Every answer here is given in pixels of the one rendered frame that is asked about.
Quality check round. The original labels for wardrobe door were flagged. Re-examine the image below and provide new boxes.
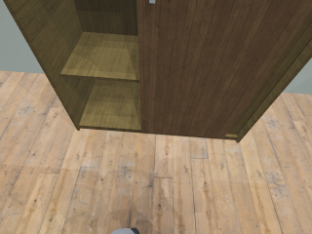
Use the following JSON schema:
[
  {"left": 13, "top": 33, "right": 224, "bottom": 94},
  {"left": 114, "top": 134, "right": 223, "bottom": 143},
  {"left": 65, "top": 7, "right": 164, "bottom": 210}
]
[
  {"left": 228, "top": 11, "right": 312, "bottom": 135},
  {"left": 136, "top": 0, "right": 312, "bottom": 138}
]

